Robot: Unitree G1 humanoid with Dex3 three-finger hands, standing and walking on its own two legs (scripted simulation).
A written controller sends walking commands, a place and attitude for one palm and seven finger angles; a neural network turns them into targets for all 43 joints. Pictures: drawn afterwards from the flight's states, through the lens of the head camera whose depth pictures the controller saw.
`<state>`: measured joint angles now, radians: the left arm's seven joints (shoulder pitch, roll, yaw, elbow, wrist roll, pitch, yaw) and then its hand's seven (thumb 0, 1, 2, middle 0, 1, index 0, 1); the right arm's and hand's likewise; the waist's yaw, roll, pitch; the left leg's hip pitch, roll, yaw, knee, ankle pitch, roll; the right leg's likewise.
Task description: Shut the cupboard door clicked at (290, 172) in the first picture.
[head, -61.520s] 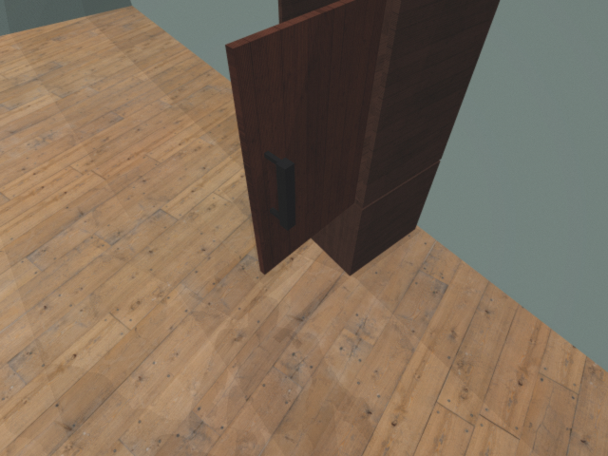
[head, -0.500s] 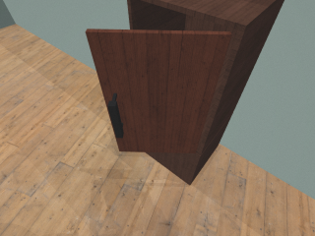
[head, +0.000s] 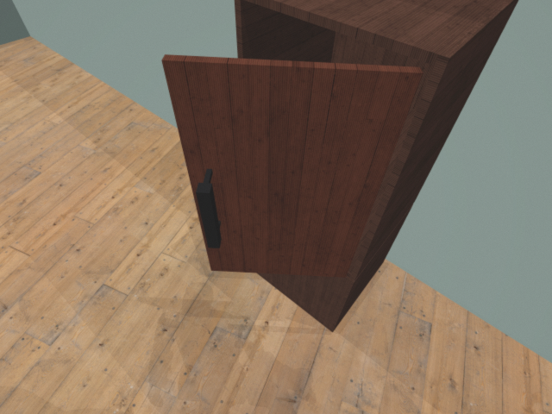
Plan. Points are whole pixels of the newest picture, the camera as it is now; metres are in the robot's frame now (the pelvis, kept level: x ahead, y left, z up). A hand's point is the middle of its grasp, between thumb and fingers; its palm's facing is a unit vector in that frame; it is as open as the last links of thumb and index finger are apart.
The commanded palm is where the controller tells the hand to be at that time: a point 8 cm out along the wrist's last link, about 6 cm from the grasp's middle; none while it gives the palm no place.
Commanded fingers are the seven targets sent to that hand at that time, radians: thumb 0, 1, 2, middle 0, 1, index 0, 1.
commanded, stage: come to a stop and stand still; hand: left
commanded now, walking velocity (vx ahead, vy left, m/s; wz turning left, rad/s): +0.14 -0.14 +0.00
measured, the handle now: (211, 209) +0.49 +0.16 -0.05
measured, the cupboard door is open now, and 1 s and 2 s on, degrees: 37 37 37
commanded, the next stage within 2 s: look again from close up in 1.50 s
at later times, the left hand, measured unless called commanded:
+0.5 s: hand out of the picture +0.03 +0.14 -0.18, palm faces +0.01 -0.98 -0.18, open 7.3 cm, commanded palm none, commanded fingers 0.00 0.90 0.90 -0.20 -0.30 -0.20 -0.30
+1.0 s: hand out of the picture +0.05 +0.22 -0.16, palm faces +0.01 -0.96 -0.29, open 7.3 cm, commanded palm none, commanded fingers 0.00 0.90 0.90 -0.20 -0.30 -0.20 -0.30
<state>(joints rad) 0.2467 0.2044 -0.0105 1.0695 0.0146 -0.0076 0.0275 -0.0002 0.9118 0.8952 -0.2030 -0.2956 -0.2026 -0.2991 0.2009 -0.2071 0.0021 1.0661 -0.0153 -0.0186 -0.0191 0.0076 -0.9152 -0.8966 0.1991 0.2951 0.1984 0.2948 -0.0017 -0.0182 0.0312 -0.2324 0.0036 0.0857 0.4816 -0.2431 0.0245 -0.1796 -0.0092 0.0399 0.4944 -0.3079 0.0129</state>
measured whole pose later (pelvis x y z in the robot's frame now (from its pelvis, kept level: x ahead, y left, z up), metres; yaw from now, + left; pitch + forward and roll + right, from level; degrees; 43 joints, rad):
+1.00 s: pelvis -0.01 +0.00 +0.00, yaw +1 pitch -3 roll +0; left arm 0.24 0.27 0.00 0.98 0.02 0.00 0.03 0.00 0.91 0.90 -0.20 -0.30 -0.20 -0.30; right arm 0.17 -0.24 -0.02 1.01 -0.02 0.00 -0.01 0.01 -0.91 -0.90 0.20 0.30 0.20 0.29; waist 0.00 0.00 0.00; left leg -0.22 0.01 0.07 0.50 -0.24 0.03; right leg -0.14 0.00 0.03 0.49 -0.30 0.01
